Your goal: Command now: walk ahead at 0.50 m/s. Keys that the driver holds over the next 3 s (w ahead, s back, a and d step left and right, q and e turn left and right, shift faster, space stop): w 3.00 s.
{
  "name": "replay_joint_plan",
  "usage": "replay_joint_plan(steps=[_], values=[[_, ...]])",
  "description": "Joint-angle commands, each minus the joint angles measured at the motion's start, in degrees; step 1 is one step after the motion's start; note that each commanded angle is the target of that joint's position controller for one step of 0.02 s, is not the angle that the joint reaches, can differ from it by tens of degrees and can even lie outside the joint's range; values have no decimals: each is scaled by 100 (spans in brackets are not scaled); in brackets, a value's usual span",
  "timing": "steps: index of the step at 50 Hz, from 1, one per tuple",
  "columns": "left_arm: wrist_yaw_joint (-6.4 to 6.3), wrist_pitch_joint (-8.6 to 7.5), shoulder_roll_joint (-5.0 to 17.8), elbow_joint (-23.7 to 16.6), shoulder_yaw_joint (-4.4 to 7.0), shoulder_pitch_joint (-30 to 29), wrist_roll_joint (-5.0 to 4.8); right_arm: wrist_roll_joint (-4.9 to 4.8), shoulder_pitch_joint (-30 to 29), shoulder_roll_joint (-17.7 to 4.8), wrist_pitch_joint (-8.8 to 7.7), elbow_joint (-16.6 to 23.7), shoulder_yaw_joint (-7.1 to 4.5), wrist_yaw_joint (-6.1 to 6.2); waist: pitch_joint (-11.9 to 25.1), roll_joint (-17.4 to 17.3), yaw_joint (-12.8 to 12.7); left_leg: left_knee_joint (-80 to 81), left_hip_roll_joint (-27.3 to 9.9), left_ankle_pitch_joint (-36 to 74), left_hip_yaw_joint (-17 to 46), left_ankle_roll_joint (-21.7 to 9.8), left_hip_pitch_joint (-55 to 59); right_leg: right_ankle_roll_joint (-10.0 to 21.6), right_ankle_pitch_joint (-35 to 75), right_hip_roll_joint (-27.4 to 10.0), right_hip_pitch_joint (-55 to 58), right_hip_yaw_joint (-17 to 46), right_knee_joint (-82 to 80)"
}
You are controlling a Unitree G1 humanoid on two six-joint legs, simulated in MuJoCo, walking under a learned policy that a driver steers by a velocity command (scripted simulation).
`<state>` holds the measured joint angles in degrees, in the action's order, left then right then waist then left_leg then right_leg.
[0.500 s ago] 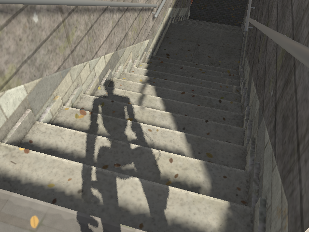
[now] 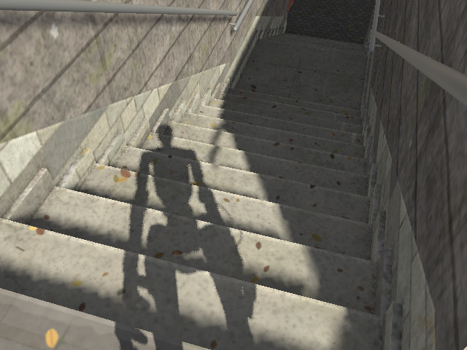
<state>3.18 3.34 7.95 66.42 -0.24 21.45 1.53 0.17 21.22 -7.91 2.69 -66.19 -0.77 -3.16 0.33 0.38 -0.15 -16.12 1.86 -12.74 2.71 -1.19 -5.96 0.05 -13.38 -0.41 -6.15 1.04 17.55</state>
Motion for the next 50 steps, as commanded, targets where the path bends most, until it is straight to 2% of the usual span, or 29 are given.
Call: replay_joint_plan(steps=[1, 2, 3, 4, 5, 6, 7, 8, 10, 15, 24, 50], values=[[-317, -186, 1046, -237, 295, 582, 336, 431, 479, -880, -238, 308, -251, 304, -786, 16, -6, -379, -434, -2495, 505, -492, -944, 601, -2607, -502, -972, 753, 191], [-79, -230, -74, -145, -72, 272, 1, -4, 462, 146, -268, 86, 87, 161, -1008, -50, 79, 498, -277, 206, 365, 7, -780, 82, 150, -227, -791, 381, -402], [-21, -215, 194, -359, 32, 65, -179, -267, 59, -220, -232, 299, 0, 87, -585, -78, -44, 169, -98, 2249, 173, -19, -397, 65, 2081, -25, -490, 78, -125], [-104, -301, 578, -580, 150, -201, -318, -425, -270, -668, -306, 613, -148, 189, 112, 47, -24, -455, -76, 3424, 48, -44, -60, 62, 3307, -12, -281, -36, 431], [-159, -287, 687, -390, 184, 210, -308, -372, 123, -733, -295, 495, -185, 260, 386, 87, 15, -490, -20, 3132, -15, -57, 185, 30, 3009, 47, -126, -96, 482], [-91, -159, 429, -74, 97, 700, -197, -227, 688, -440, -186, 128, -82, 177, -8, 22, 9, -71, 46, 1926, -34, 64, 101, -96, 1729, 129, -191, -111, 99], [-43, -85, 357, -17, 62, 763, -134, -119, 759, -350, -106, 42, -55, 100, -541, 5, 1, 90, 48, 1464, -41, 114, -121, -138, 1276, 133, -370, -107, -70], [-11, -52, 428, -38, 70, 732, -110, -91, 746, -405, -69, 37, -66, 41, -657, -15, 5, 120, 37, 1410, -15, 115, -182, -130, 1216, 124, -411, -95, -98], [35, -42, 497, -44, 85, 637, -126, -137, 615, -506, -66, 73, -89, -28, -535, 1, -8, 158, 26, 1334, -1, 106, -89, -94, 1116, 123, -344, -84, -154], [34, -20, 491, -22, 67, 449, -85, -76, 415, -495, -37, 75, -70, -56, -575, 2, -6, 298, 37, 1089, -7, 76, -131, -59, 960, 116, -280, -55, -309], [32, -3, 446, 67, 45, 483, -81, -73, 444, -459, -9, -14, -46, -46, -455, -3, -2, 350, 24, 1232, -16, 74, -15, -41, 1133, 106, -169, -55, -383], [41, 19, 412, 116, 26, 578, -75, -67, 539, -421, 13, -87, -21, -49, -507, -2, -5, 401, 19, 1203, -30, 90, -47, -36, 1132, 100, -166, -74, -436]])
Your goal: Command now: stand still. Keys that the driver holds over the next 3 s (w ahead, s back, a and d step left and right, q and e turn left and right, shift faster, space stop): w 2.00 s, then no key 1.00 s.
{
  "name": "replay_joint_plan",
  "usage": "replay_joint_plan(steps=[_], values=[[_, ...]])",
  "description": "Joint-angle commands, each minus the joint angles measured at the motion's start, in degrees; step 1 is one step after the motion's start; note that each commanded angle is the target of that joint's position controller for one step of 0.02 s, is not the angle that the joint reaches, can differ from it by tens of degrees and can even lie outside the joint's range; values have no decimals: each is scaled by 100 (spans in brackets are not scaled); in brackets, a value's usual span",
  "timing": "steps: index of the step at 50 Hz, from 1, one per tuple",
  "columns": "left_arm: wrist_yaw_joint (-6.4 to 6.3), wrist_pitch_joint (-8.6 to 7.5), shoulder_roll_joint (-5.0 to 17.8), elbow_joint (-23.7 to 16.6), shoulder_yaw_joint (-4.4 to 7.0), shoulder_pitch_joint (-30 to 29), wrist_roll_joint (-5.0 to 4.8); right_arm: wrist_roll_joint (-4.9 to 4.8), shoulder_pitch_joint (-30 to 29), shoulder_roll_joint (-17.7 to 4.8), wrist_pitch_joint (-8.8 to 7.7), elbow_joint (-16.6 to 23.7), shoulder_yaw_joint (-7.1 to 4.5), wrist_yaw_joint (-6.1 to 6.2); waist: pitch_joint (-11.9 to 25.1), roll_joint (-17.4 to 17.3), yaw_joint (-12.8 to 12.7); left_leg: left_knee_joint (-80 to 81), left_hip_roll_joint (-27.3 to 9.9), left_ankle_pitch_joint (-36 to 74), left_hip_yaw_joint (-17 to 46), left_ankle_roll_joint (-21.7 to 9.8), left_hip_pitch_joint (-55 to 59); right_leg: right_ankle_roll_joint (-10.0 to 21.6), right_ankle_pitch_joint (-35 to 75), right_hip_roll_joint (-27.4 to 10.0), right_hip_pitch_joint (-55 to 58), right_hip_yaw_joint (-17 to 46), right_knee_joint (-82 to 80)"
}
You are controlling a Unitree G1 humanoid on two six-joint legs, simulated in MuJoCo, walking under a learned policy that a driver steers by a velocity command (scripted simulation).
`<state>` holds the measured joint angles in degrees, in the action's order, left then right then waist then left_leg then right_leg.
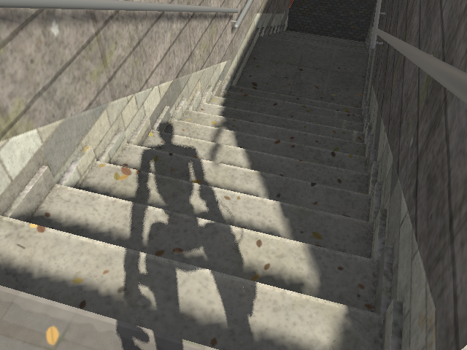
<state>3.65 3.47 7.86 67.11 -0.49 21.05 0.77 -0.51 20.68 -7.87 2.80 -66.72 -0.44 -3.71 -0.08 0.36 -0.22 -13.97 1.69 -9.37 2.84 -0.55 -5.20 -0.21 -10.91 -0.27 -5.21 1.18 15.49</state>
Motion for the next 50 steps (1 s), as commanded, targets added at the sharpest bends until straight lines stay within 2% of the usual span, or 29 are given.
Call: replay_joint_plan(steps=[1, 50], values=[[-5, 6, 420, 48, 51, 619, 2, 1, 594, -424, 2, -36, -53, 6, -465, 0, 2, 186, 36, 867, -44, 26, -123, -10, 886, 86, -259, -89, -230], [-12, -5, 419, 37, 44, 708, -6, -12, 672, -420, -1, -54, -44, 44, -480, -2, 6, 141, 56, 816, -73, 64, -171, -35, 858, 98, -300, -130, -181]])
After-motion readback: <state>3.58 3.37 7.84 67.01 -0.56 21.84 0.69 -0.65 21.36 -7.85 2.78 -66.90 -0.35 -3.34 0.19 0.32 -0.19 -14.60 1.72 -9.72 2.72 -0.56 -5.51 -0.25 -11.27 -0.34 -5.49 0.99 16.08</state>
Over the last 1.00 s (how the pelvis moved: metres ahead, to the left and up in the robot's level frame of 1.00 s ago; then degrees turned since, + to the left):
0.00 0.00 0.00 0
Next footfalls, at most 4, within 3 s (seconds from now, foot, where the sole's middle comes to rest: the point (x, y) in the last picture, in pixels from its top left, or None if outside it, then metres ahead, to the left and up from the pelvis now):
none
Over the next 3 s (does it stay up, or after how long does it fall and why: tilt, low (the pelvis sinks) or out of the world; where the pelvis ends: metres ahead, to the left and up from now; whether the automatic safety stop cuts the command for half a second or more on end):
stays up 0.00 0.00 0.00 its command is cut before an obstacle from the start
